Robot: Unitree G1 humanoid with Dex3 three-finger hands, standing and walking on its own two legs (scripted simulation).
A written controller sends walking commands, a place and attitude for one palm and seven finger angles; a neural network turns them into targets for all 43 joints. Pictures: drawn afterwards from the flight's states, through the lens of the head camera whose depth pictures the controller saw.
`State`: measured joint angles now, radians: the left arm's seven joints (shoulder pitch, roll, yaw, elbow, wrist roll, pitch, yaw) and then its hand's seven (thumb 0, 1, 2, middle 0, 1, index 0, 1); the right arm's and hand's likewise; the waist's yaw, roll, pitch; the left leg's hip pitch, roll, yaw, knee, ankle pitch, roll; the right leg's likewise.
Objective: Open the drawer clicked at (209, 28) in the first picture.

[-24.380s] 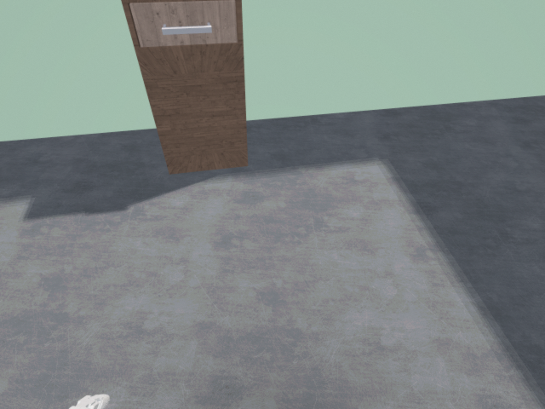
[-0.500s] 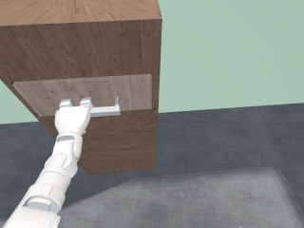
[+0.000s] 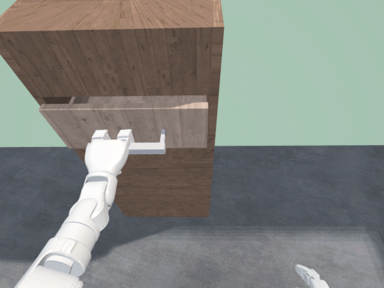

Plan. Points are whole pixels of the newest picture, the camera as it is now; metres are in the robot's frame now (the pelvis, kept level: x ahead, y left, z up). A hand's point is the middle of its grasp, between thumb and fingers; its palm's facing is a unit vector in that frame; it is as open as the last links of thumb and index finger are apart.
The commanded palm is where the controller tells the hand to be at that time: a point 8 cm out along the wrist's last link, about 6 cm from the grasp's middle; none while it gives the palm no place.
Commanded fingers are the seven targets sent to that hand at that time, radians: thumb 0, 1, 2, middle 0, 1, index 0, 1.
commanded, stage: pull the drawer open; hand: left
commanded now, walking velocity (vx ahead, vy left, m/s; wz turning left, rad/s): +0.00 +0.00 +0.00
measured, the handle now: (128, 141) +0.44 +0.19 +0.02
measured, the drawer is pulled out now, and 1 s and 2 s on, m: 0.04 0.20 0.30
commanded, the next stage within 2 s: open the thumb to release the handle in 1.54 s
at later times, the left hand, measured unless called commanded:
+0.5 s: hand (110, 190) +0.32 +0.21 +0.00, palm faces +0.01 -0.08 -1.00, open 5.8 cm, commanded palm +0.26 +0.20 +0.05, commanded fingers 0.00 0.90 0.90 -0.40 -1.35 -0.40 -1.35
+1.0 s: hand (100, 239) +0.21 +0.20 +0.00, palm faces -0.01 -0.13 -0.99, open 5.9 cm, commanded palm +0.16 +0.20 +0.05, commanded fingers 0.00 0.90 0.90 -0.40 -1.35 -0.40 -1.35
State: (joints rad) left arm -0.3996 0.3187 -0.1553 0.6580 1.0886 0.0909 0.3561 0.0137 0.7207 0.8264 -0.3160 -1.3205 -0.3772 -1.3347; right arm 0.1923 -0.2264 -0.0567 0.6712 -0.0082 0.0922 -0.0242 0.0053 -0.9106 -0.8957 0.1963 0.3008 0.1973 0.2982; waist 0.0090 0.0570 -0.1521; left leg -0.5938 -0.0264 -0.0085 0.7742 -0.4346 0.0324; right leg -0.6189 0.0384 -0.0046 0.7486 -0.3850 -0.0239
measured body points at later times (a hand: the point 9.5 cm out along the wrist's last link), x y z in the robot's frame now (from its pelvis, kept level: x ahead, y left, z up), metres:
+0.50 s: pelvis +0.00 +0.00 +0.00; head +0.04 -0.02 +0.45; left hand +0.31 +0.21 +0.05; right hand +0.10 -0.27 -0.11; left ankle -0.04 +0.10 -0.71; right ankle -0.02 -0.11 -0.71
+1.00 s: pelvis +0.01 +0.00 +0.00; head +0.04 -0.02 +0.45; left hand +0.21 +0.20 +0.05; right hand +0.23 -0.20 -0.09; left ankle -0.04 +0.10 -0.71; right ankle -0.02 -0.11 -0.71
